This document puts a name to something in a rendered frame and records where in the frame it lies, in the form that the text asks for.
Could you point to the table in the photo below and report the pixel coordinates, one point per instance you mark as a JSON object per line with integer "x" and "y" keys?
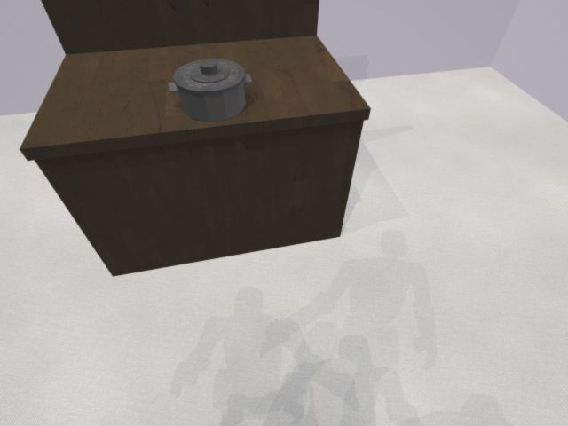
{"x": 151, "y": 187}

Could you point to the knob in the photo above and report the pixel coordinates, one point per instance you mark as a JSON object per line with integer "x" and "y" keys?
{"x": 208, "y": 66}

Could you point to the pot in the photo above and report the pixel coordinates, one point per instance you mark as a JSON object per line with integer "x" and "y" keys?
{"x": 213, "y": 107}

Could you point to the lid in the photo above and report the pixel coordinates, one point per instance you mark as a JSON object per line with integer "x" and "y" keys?
{"x": 189, "y": 77}

